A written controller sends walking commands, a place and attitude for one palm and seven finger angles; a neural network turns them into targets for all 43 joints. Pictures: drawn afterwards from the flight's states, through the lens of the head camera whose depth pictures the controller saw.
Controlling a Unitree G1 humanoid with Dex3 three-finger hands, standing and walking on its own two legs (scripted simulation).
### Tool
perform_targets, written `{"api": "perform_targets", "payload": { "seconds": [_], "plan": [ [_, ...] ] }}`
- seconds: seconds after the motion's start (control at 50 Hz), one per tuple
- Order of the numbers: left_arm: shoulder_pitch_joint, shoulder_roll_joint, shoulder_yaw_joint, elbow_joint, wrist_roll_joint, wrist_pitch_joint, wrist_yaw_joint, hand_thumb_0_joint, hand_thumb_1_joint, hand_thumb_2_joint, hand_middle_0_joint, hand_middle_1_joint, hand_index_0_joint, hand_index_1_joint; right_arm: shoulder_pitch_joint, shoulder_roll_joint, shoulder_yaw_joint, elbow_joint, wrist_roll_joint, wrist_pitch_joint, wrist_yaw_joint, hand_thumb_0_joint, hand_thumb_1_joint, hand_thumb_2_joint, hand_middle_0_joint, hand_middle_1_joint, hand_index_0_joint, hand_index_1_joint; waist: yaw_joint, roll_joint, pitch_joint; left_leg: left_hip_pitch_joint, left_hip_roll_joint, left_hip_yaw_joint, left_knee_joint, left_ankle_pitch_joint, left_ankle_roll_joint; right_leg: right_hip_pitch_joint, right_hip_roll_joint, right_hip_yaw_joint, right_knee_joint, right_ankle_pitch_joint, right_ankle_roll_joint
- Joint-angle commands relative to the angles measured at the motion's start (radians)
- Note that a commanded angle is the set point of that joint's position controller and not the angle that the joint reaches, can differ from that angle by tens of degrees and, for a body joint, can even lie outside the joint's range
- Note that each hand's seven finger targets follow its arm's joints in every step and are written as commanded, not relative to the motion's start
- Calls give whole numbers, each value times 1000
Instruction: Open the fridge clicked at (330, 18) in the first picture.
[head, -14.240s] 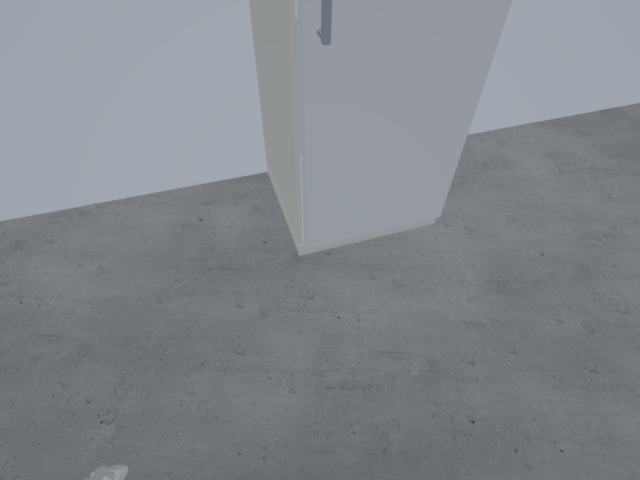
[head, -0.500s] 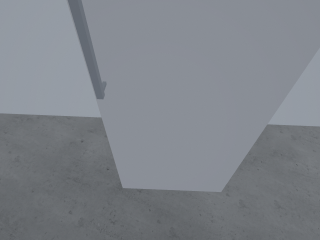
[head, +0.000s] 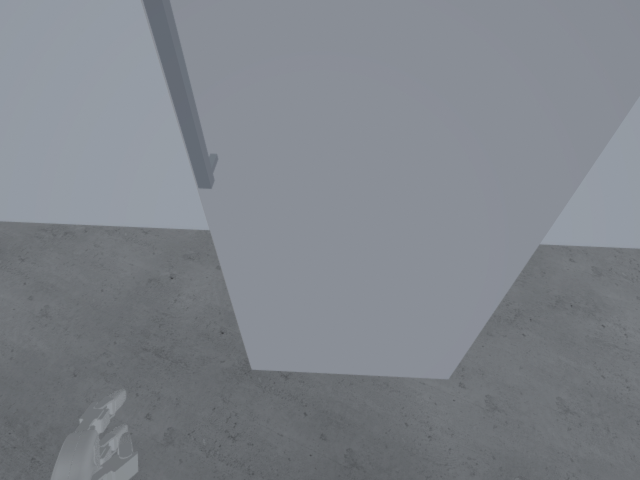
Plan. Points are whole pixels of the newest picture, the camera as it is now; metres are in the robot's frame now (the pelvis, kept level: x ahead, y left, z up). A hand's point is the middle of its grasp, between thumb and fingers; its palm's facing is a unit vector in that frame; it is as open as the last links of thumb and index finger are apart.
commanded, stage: raise the hand to about handle height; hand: left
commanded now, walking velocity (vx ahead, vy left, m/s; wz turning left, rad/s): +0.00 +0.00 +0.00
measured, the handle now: (183, 69) +0.49 +0.20 +0.27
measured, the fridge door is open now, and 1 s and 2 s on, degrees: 0 0 0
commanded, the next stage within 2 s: move the hooked fingers beside the handle in 1.98 s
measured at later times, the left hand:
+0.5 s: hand (104, 398) +0.19 +0.26 +0.04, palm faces +0.05 -1.00 -0.06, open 9.8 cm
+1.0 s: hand (49, 312) +0.23 +0.29 +0.15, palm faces +0.11 -0.99 -0.08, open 12.8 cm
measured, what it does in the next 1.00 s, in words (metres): stands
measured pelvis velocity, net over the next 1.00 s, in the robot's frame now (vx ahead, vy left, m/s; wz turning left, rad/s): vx -0.01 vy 0.01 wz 0.01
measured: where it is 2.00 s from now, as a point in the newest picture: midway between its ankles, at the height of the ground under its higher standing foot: outside the picture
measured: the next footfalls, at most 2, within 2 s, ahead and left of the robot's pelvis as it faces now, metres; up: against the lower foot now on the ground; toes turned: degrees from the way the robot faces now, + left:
none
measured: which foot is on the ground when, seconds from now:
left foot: down 0.00-1.00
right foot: down 0.00-1.00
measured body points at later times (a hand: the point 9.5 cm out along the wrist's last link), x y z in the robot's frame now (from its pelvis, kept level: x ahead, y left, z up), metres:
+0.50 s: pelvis -0.02 -0.01 -0.04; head +0.00 +0.01 +0.41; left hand +0.18 +0.31 +0.04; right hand +0.16 -0.24 -0.10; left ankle -0.01 +0.11 -0.74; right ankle +0.00 -0.12 -0.74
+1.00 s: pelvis -0.01 +0.01 -0.01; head -0.02 +0.00 +0.44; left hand +0.22 +0.34 +0.15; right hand +0.19 -0.20 -0.07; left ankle -0.01 +0.11 -0.74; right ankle +0.00 -0.12 -0.74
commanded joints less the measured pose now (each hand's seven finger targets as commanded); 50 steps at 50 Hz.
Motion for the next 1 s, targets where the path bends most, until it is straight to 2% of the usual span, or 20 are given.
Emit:
{"api": "perform_targets", "payload": {
  "seconds": [0.0,0.02,0.04,0.1,0.12,0.14,0.18,0.24,0.28,0.32,0.4,0.54,0.6,0.64,0.68,0.72,0.84,0.9,0.92,0.98],
  "plan": [
    [77,116,158,-256,-120,-265,-105,0,737,830,-212,-405,-212,-405,-98,-112,-69,-254,-8,-126,-17,0,-900,-900,200,300,200,300,6,-118,-47,-196,-1,-36,144,134,-9,-226,45,-39,126,50,-12],
    [140,85,163,-207,-144,-329,-159,0,713,820,-213,-420,-213,-420,-116,-108,-66,-273,-7,-135,-11,0,-900,-900,200,300,200,300,22,-149,-30,-293,-9,-36,187,41,-13,-293,47,-35,176,-36,-12],
    [191,102,208,-160,-164,-393,-216,0,690,810,-215,-435,-215,-435,-117,-104,-68,-288,0,-143,-2,0,-900,-900,200,300,200,300,51,-93,-24,-347,-18,-30,228,7,-20,-317,41,-17,219,-58,-24],
    [111,172,249,-202,-246,-540,-418,0,620,780,-220,-480,-220,-480,-134,-117,-52,-364,15,-177,13,0,-900,-900,200,300,200,300,40,-70,-163,-474,-29,-15,367,-91,-15,-388,27,55,317,-169,-25],
    [60,213,276,-221,-280,-540,-480,0,597,770,-222,-495,-222,-495,-133,-125,-47,-392,20,-187,6,0,-900,-900,200,300,200,300,31,-65,-209,-491,-29,-17,395,-117,-9,-386,19,90,315,-220,-23],
    [42,269,328,-222,-306,-509,-514,0,573,760,-223,-510,-223,-510,-121,-133,-45,-413,25,-187,-1,0,-900,-900,200,300,200,300,42,-30,-220,-508,-29,-14,412,-130,-4,-371,12,123,302,-264,-24],
    [-75,275,324,-362,-360,-433,-548,0,527,740,-227,-540,-227,-540,-124,-123,-32,-460,29,-188,-24,0,-900,-900,200,300,200,300,25,-17,-295,-476,-22,-17,413,-150,12,-331,8,155,262,-332,-10],
    [-225,303,311,-539,-360,-363,-509,0,457,710,-232,-585,-232,-585,-99,-112,-17,-444,20,-197,-56,0,-900,-900,200,300,200,300,-6,27,-295,-442,-2,-36,419,-116,25,-309,17,167,239,-294,-5],
    [-218,312,297,-596,-316,-329,-470,0,410,690,-235,-615,-235,-615,-76,-105,-11,-420,14,-205,-63,0,-900,-900,200,300,200,300,-13,80,-281,-398,7,-49,397,-64,27,-300,24,139,244,-192,-9],
    [-208,302,275,-596,-287,-292,-445,0,363,670,-238,-645,-238,-645,-70,-104,-5,-400,14,-210,-69,0,-900,-900,200,300,200,300,-25,73,-230,-386,13,-60,373,-42,27,-311,32,109,240,-131,-8],
    [-176,319,287,-608,-283,-210,-433,0,270,630,-245,-705,-245,-705,-83,-99,7,-397,23,-219,-73,0,-900,-900,200,300,200,300,-6,133,-225,-325,12,-69,313,-16,21,-261,35,75,216,-73,-13],
    [-115,330,345,-640,-315,-102,-395,0,107,560,-257,-810,-257,-810,-97,-93,21,-418,25,-230,-60,0,-900,-900,200,300,200,300,40,88,-239,-254,10,-71,226,85,13,-133,44,28,179,62,-15],
    [-118,312,337,-659,-313,-74,-383,0,37,530,-262,-855,-262,-855,-92,-93,21,-418,29,-235,-56,0,-900,-900,200,300,200,300,34,61,-237,-222,12,-66,197,105,13,-133,47,12,167,98,-9],
    [-158,331,349,-661,-313,-53,-382,0,-10,510,-265,-885,-265,-885,-92,-98,24,-409,29,-236,-61,0,-900,-900,200,300,200,300,34,54,-203,-211,14,-68,181,102,13,-119,50,16,145,94,-12],
    [-207,333,336,-715,-300,-35,-380,0,-57,490,-268,-915,-268,-915,-98,-95,26,-409,34,-239,-63,0,-900,-900,200,300,200,300,32,101,-234,-165,13,-66,159,111,13,-110,47,10,136,100,-11],
    [-250,337,330,-731,-291,-13,-370,0,-103,470,-272,-945,-272,-945,-101,-92,31,-402,36,-242,-70,0,-900,-900,200,300,200,300,27,102,-216,-138,16,-75,137,108,12,-113,48,1,120,91,-11],
    [-364,392,364,-739,-274,66,-359,0,-243,410,-282,-1035,-282,-1035,-120,-86,51,-387,37,-234,-82,0,-900,-900,200,300,200,300,44,121,-174,-84,14,-85,73,116,9,-55,50,3,59,94,-19],
    [-426,392,356,-731,-268,112,-363,0,-313,380,-287,-1080,-287,-1080,-132,-81,58,-388,43,-221,-85,0,-900,-900,200,300,200,300,41,100,-175,-55,15,-87,44,121,8,-41,49,-5,40,100,-17],
    [-454,388,350,-741,-267,128,-365,0,-337,370,-288,-1095,-288,-1095,-139,-78,60,-389,45,-218,-86,0,-900,-900,200,300,200,300,41,135,-175,-38,14,-86,40,128,7,-40,48,-1,35,106,-18],
    [-502,414,366,-754,-265,177,-370,0,-407,340,-293,-1140,-293,-1140,-153,-76,65,-397,47,-202,-83,0,-900,-900,200,300,200,300,50,130,-197,-9,10,-84,28,167,6,-4,46,-1,21,150,-21]
  ]
}}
